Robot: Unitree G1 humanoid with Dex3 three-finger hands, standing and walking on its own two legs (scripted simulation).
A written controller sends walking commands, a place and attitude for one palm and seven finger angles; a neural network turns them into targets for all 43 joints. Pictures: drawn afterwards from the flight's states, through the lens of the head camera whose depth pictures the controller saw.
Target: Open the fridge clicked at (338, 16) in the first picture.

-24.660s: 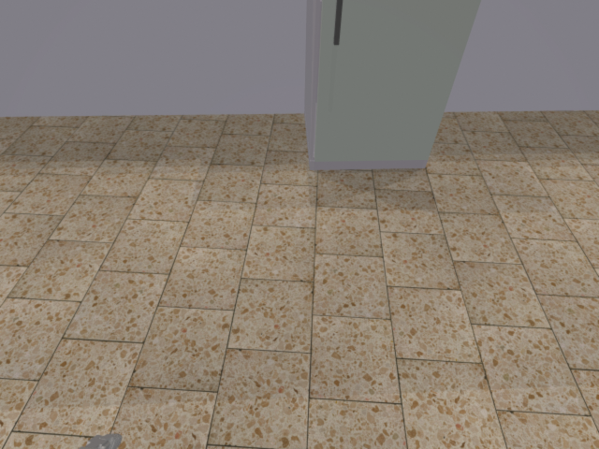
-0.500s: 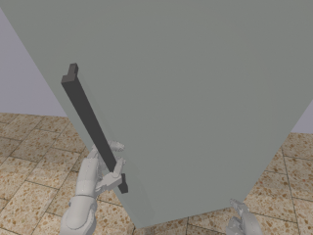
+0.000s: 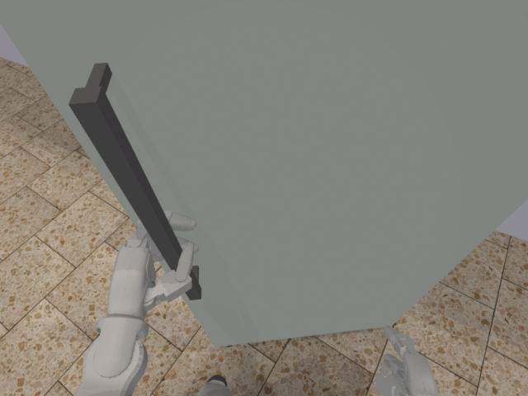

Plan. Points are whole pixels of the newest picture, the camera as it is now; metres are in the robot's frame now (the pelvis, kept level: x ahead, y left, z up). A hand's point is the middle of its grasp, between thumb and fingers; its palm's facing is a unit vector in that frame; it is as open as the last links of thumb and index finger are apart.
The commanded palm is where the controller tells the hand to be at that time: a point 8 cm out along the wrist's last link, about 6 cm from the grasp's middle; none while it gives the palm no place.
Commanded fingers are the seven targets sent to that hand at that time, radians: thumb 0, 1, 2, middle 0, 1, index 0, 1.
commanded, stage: walk backward, drawing the door open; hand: left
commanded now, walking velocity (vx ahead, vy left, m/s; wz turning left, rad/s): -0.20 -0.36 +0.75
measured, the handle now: (164, 222) +0.31 +0.14 +0.13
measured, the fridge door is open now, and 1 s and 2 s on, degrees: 33 63 73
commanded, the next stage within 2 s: stop walking and hold the door back in 1.16 s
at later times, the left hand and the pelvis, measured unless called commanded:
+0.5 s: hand (213, 361) +0.16 +0.06 +0.09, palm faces +0.49 -0.83 -0.25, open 6.0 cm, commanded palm +0.11 +0.09 +0.09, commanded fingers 0.00 0.90 0.90 -0.45 -1.40 -0.45 -1.40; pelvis -0.03 -0.19 +0.00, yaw +22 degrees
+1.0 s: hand out of the picture +0.03 -0.03 +0.09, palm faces +0.79 -0.56 -0.24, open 5.9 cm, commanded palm -0.03 -0.02 +0.09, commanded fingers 0.00 0.90 0.90 -0.45 -1.40 -0.45 -1.40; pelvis -0.02 -0.35 +0.01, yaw +45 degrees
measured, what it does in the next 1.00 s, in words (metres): steps to the right, turning left: left foot, then right foot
